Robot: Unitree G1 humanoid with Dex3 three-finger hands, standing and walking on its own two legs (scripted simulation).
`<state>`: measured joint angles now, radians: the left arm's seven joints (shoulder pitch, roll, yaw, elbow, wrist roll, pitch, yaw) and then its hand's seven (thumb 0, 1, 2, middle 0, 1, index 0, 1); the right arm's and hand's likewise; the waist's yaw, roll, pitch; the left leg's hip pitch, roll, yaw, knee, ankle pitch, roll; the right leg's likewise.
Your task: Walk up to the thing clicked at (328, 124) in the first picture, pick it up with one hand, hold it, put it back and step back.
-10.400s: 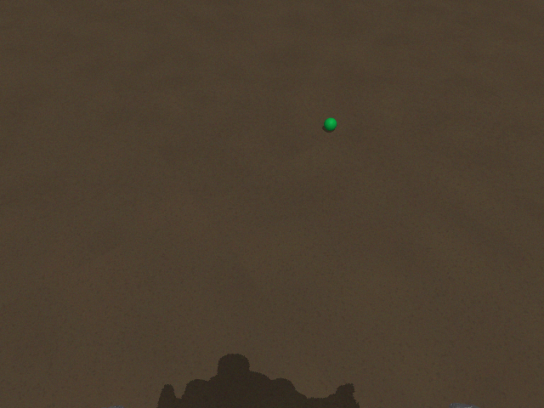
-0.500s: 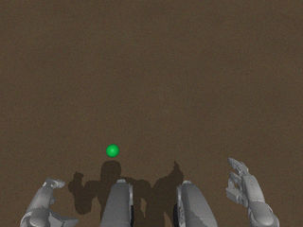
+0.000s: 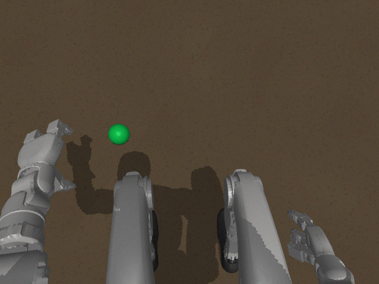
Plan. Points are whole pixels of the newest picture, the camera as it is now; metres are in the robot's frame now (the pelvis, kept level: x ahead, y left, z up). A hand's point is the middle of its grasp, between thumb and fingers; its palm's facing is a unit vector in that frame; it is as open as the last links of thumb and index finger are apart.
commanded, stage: rise first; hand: left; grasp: from above
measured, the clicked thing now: (119, 134) +0.49 +0.25 -0.41
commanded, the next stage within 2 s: none
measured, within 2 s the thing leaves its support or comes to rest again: neither
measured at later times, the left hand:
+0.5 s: hand (78, 144) +0.41 +0.31 -0.22, palm faces -0.45 -0.08 -0.89, open 14.2 cm
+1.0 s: hand (86, 138) +0.44 +0.31 -0.26, palm faces -0.44 -0.06 -0.89, open 14.0 cm
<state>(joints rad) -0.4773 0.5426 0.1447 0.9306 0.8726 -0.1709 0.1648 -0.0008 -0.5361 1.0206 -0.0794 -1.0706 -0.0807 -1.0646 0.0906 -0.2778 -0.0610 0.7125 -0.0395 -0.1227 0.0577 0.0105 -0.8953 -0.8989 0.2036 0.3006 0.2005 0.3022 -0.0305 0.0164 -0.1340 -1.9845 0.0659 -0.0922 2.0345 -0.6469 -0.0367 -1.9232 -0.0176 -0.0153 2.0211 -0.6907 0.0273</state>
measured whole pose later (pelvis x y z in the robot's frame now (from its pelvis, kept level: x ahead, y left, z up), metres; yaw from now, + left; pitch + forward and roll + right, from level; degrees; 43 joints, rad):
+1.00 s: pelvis -0.01 +0.01 -0.10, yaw -4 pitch +33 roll -7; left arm -0.86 0.74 0.15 1.37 1.26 -0.27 0.38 0.00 -0.50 0.98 -0.08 -1.06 -0.10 -1.03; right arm 0.10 -0.26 0.01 0.77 -0.16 -0.03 0.12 0.00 -0.90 -0.90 0.20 0.30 0.20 0.30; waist -0.17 -0.02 -0.05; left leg -2.30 0.05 -0.16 2.37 -0.66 -0.03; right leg -2.20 0.01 -0.03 2.32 -0.70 0.05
